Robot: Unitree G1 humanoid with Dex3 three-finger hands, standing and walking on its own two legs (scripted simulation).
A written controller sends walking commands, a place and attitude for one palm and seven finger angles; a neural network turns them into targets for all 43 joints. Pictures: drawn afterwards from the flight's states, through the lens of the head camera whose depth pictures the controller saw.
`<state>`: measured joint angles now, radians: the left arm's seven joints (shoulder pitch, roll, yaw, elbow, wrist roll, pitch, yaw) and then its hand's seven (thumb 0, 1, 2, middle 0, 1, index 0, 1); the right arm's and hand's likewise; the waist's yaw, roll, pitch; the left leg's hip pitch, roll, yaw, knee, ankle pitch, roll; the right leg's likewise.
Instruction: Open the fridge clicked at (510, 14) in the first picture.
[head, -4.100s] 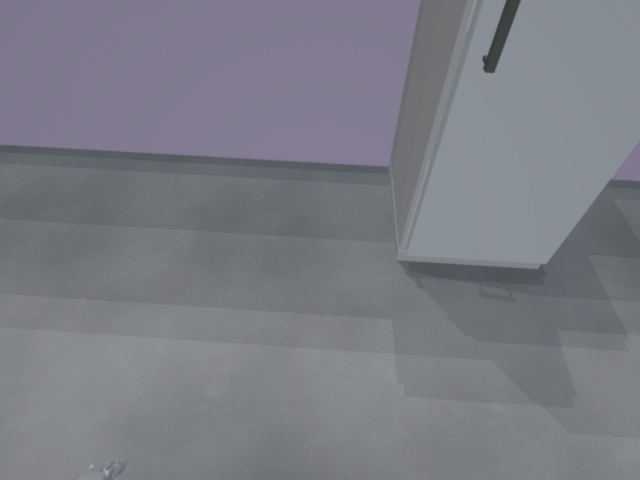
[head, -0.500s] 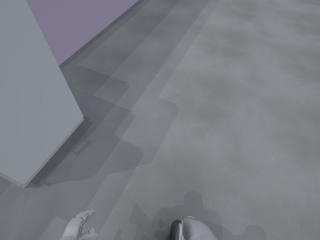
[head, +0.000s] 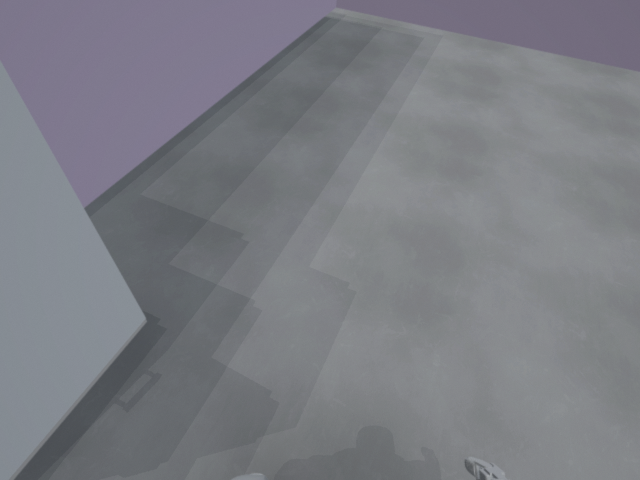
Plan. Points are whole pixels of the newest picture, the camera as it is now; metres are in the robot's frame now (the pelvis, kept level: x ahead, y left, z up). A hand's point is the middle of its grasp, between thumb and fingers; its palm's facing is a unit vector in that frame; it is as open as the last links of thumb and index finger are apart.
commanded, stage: walk to a spot facing it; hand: left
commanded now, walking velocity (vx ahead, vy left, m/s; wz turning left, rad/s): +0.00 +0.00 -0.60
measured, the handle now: out of the picture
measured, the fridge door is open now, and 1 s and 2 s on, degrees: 0 0 0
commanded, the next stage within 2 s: turn to face it in 0.32 s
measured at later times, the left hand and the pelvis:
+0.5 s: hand (256, 371) +0.30 +0.14 -0.16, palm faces -0.32 -0.91 -0.27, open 7.4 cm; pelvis +0.11 -0.01 -0.01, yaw -18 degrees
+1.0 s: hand (215, 418) +0.23 +0.19 -0.19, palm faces -0.03 -0.98 -0.20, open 7.4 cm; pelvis +0.14 +0.00 -0.01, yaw -4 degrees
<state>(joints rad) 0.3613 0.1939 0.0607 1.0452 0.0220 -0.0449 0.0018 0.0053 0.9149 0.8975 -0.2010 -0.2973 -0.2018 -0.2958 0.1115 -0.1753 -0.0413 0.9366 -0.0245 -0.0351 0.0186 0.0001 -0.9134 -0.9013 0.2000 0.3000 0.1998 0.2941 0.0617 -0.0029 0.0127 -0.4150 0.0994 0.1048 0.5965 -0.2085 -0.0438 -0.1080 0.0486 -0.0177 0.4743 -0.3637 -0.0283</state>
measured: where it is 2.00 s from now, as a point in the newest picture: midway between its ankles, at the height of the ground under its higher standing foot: outside the picture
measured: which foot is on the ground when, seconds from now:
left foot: up 0.00-0.00, down 0.02-0.50, up 0.52-0.88, down 0.90-1.00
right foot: down 0.00-0.02, up 0.04-0.48, down 0.50-0.90, up 0.92-1.00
